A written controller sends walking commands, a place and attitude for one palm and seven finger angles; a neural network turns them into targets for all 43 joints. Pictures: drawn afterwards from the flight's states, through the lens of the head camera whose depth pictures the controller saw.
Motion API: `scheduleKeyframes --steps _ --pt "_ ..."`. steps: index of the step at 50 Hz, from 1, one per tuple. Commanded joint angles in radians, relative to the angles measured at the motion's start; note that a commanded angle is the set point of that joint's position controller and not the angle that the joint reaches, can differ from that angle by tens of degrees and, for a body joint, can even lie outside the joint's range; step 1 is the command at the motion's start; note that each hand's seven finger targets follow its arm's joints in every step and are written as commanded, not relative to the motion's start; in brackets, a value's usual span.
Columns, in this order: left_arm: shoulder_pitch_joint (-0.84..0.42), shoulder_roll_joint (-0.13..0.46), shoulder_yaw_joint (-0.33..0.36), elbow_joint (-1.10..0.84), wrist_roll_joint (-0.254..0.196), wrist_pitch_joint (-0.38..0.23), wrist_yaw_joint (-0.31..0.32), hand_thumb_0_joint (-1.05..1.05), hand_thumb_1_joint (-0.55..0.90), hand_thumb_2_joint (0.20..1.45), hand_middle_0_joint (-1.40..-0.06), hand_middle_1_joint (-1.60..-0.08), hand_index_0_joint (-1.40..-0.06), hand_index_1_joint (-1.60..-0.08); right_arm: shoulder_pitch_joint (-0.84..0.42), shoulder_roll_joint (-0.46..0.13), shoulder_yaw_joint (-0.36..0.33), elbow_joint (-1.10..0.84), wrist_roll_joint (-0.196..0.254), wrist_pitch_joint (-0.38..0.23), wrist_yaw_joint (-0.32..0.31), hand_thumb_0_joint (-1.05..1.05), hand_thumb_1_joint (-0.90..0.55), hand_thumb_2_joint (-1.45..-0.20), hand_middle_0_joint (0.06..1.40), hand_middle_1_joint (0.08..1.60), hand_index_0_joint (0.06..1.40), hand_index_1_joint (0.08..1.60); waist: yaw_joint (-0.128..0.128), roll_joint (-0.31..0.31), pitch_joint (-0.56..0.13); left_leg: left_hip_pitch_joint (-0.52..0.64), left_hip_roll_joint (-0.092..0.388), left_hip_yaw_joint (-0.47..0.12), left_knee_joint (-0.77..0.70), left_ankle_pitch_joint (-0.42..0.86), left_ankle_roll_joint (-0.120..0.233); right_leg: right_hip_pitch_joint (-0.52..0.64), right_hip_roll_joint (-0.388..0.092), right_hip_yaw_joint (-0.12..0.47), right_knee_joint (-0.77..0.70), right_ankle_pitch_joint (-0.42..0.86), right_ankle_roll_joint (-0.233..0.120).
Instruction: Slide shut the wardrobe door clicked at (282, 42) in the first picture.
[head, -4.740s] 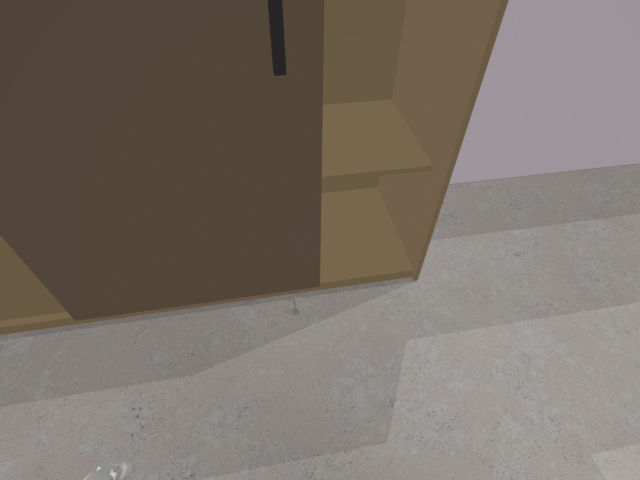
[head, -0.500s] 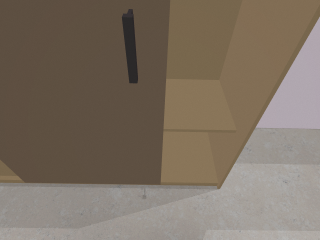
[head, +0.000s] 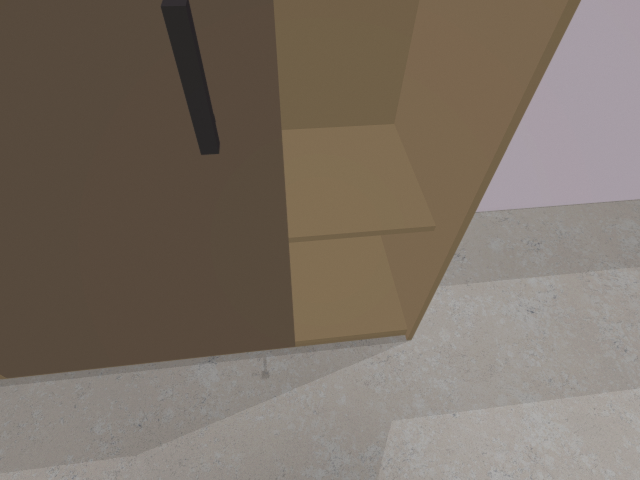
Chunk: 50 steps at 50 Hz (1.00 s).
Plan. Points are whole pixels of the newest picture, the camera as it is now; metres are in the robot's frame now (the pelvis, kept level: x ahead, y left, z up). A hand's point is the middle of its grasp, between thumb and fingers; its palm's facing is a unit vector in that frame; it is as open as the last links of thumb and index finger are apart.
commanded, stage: come to a stop and stand still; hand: left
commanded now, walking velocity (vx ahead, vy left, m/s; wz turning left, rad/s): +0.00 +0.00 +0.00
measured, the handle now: (196, 76) +0.54 +0.17 +0.22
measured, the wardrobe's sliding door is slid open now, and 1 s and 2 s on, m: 0.38 0.38 0.38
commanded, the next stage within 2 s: look again from close up in 0.48 s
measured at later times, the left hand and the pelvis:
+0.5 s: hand out of the picture +0.00 +0.13 -0.17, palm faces +0.10 -0.97 -0.21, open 7.3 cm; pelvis +0.02 -0.04 +0.00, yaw +2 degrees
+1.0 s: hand out of the picture -0.02 +0.19 -0.18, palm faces +0.03 -0.98 -0.19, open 7.4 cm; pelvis -0.01 +0.03 +0.00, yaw +0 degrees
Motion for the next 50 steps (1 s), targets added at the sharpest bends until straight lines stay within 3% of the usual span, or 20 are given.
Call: scheduleKeyframes --steps 1,2,4,6,8,10,19,28,29,30,31,32,33,35,37,38,40,43,47,50 --pt "0.146 0.089 0.004 0.025 -0.013 -0.051 0.020 0.000 0.900 0.900 -0.200 -0.300 -0.200 -0.300 0.039 -0.068 -0.011 -0.024 0.023 -0.013 0.009 0.000 -0.900 -0.900 0.200 0.300 0.200 0.300 0.060 -0.055 -0.083 -0.206 0.074 -0.045 0.047 0.035 0.002 0.309 -0.203 0.174 -0.176 0.392 -0.069" --pt "0.131 0.114 0.002 0.024 -0.014 -0.053 0.021 0.000 0.900 0.900 -0.200 -0.300 -0.200 -0.300 0.033 -0.059 -0.009 -0.028 0.021 -0.010 0.012 0.000 -0.900 -0.900 0.200 0.300 0.200 0.300 0.054 -0.089 -0.056 -0.197 0.049 -0.024 0.045 -0.077 -0.005 0.250 -0.254 0.186 -0.186 0.391 -0.109" --pt "0.093 0.091 0.002 0.016 -0.013 -0.054 0.025 0.000 0.900 0.900 -0.200 -0.300 -0.200 -0.300 0.027 -0.063 -0.009 -0.018 0.011 0.011 0.009 0.000 -0.900 -0.900 0.200 0.300 0.200 0.300 0.046 -0.188 -0.015 -0.142 0.066 -0.022 0.085 -0.065 -0.006 0.167 -0.205 0.176 -0.227 0.403 -0.128" --pt "0.072 0.061 -0.012 0.016 -0.017 -0.054 0.028 0.000 0.900 0.900 -0.200 -0.300 -0.200 -0.300 0.030 -0.064 -0.007 -0.003 0.014 0.010 0.008 0.000 -0.900 -0.900 0.200 0.300 0.200 0.300 0.034 -0.109 0.014 -0.096 0.080 -0.036 0.028 0.057 -0.006 0.143 -0.172 0.120 -0.191 0.490 -0.114" --pt "0.063 0.041 -0.018 0.014 -0.021 -0.052 0.029 0.000 0.900 0.900 -0.200 -0.300 -0.200 -0.300 0.030 -0.066 -0.004 0.013 0.015 0.006 0.009 0.000 -0.900 -0.900 0.200 0.300 0.200 0.300 0.038 -0.031 0.031 -0.046 0.097 -0.050 -0.039 0.222 -0.003 0.120 -0.108 0.067 -0.167 0.452 -0.080" --pt "0.068 0.043 -0.013 0.009 -0.020 -0.051 0.031 0.000 0.900 0.900 -0.200 -0.300 -0.200 -0.300 0.007 -0.075 -0.004 0.010 0.013 0.005 0.008 0.000 -0.900 -0.900 0.200 0.300 0.200 0.300 0.045 0.015 0.052 -0.044 0.104 -0.045 -0.046 0.259 -0.005 0.123 -0.091 0.059 -0.171 0.434 -0.056" --pt "0.083 0.077 -0.005 0.006 -0.015 -0.051 0.034 0.000 0.900 0.900 -0.200 -0.300 -0.200 -0.300 -0.060 -0.109 -0.009 -0.025 0.015 0.022 0.006 0.000 -0.900 -0.900 0.200 0.300 0.200 0.300 0.044 -0.009 0.008 -0.004 0.087 -0.021 -0.040 0.169 -0.012 0.162 -0.100 0.082 -0.229 0.461 -0.014" --pt "0.115 0.078 -0.014 0.027 -0.017 -0.052 0.028 0.000 0.900 0.900 -0.200 -0.300 -0.200 -0.300 -0.093 -0.137 -0.001 -0.036 0.018 0.018 0.006 0.000 -0.900 -0.900 0.200 0.300 0.200 0.300 0.047 0.027 0.011 0.040 0.101 -0.032 -0.071 0.198 -0.005 0.142 -0.085 0.070 -0.246 0.372 -0.030" --pt "0.247 0.111 -0.005 0.058 0.000 -0.085 0.074 0.000 0.900 0.900 -0.200 -0.300 -0.200 -0.300 -0.208 -0.166 -0.013 -0.106 0.024 -0.002 0.022 0.000 -0.900 -0.900 0.200 0.300 0.200 0.300 0.110 -0.107 0.070 -0.172 0.063 0.059 0.236 -0.010 -0.029 0.174 -0.180 0.193 -0.197 1.063 0.099" --pt "0.265 0.144 -0.002 0.020 0.008 -0.097 0.071 0.000 0.900 0.900 -0.200 -0.300 -0.200 -0.300 -0.135 -0.120 -0.011 -0.150 0.027 0.014 0.022 0.000 -0.900 -0.900 0.200 0.300 0.200 0.300 0.054 -0.076 -0.025 -0.191 0.038 -0.060 0.322 -0.112 0.008 0.246 -0.238 0.202 -0.145 1.208 0.076" --pt "0.223 0.113 -0.013 0.008 0.005 -0.097 0.064 0.000 0.900 0.900 -0.200 -0.300 -0.200 -0.300 -0.135 -0.124 -0.014 -0.149 0.027 0.014 0.024 0.000 -0.900 -0.900 0.200 0.300 0.200 0.300 0.040 0.038 -0.035 -0.185 0.047 -0.058 0.339 -0.094 0.017 0.225 -0.224 0.143 -0.151 1.094 -0.009" --pt "0.206 0.110 -0.014 0.004 0.008 -0.092 0.058 0.000 0.900 0.900 -0.200 -0.300 -0.200 -0.300 -0.128 -0.093 -0.008 -0.153 0.034 0.009 0.030 0.000 -0.900 -0.900 0.200 0.300 0.200 0.300 0.037 0.031 -0.087 -0.146 0.061 -0.046 0.285 -0.110 0.012 0.201 -0.201 0.115 -0.162 0.857 -0.106" --pt "0.152 0.112 -0.012 -0.023 0.005 -0.084 0.051 0.000 0.900 0.900 -0.200 -0.300 -0.200 -0.300 -0.087 -0.093 -0.007 -0.160 0.032 0.010 0.035 0.000 -0.900 -0.900 0.200 0.300 0.200 0.300 0.017 0.059 -0.124 -0.086 0.041 -0.023 0.194 -0.074 0.011 0.183 -0.176 0.075 -0.155 0.632 -0.133" --pt "0.138 0.083 -0.022 -0.031 0.002 -0.073 0.043 0.000 0.900 0.900 -0.200 -0.300 -0.200 -0.300 -0.047 -0.099 -0.002 -0.141 0.022 -0.002 0.036 0.000 -0.900 -0.900 0.200 0.300 0.200 0.300 0.014 -0.013 -0.100 -0.005 0.034 -0.033 0.029 0.040 0.009 0.089 -0.125 0.075 -0.120 0.291 -0.106" --pt "0.151 0.026 -0.031 -0.029 -0.008 -0.060 0.036 0.000 0.900 0.900 -0.200 -0.300 -0.200 -0.300 -0.032 -0.145 -0.006 -0.141 0.012 -0.014 0.031 0.000 -0.900 -0.900 0.200 0.300 0.200 0.300 0.033 0.067 -0.035 -0.052 0.124 -0.118 -0.020 0.134 0.048 0.027 -0.053 0.056 -0.106 0.059 -0.066" --pt "0.154 0.021 -0.031 -0.025 -0.006 -0.053 0.032 0.000 0.900 0.900 -0.200 -0.300 -0.200 -0.300 -0.038 -0.154 -0.003 -0.147 0.008 -0.015 0.028 0.000 -0.900 -0.900 0.200 0.300 0.200 0.300 0.045 0.071 0.006 -0.108 0.150 -0.131 -0.050 0.098 0.064 0.029 -0.037 0.034 -0.103 0.003 -0.062" --pt "0.149 0.016 -0.037 -0.021 -0.002 -0.044 0.025 0.000 0.900 0.900 -0.200 -0.300 -0.200 -0.300 -0.064 -0.158 0.001 -0.144 0.008 -0.016 0.025 0.000 -0.900 -0.900 0.200 0.300 0.200 0.300 0.058 0.168 0.076 -0.162 0.145 -0.170 -0.116 0.100 0.077 0.034 -0.022 0.011 -0.054 -0.001 -0.054" --pt "0.164 0.020 -0.040 -0.009 0.000 -0.041 0.017 0.000 0.900 0.900 -0.200 -0.300 -0.200 -0.300 -0.070 -0.158 0.007 -0.148 0.012 -0.017 0.024 0.000 -0.900 -0.900 0.200 0.300 0.200 0.300 0.072 0.104 0.125 -0.208 0.128 -0.169 -0.160 -0.022 0.084 0.034 -0.030 0.016 -0.064 0.006 -0.052" --pt "0.160 0.021 -0.041 -0.012 -0.001 -0.039 0.015 0.000 0.900 0.900 -0.200 -0.300 -0.200 -0.300 -0.045 -0.164 0.009 -0.135 0.012 -0.022 0.023 0.000 -0.900 -0.900 0.200 0.300 0.200 0.300 0.069 0.071 0.091 -0.176 0.123 -0.181 -0.184 -0.072 0.086 0.032 -0.034 0.024 -0.057 0.021 -0.051" --pt "0.150 0.023 -0.037 -0.013 -0.002 -0.041 0.015 0.000 0.900 0.900 -0.200 -0.300 -0.200 -0.300 -0.030 -0.158 0.011 -0.122 0.012 -0.027 0.021 0.000 -0.900 -0.900 0.200 0.300 0.200 0.300 0.069 0.063 0.064 -0.140 0.120 -0.178 -0.177 0.004 0.086 0.031 -0.039 0.028 -0.053 0.040 -0.049"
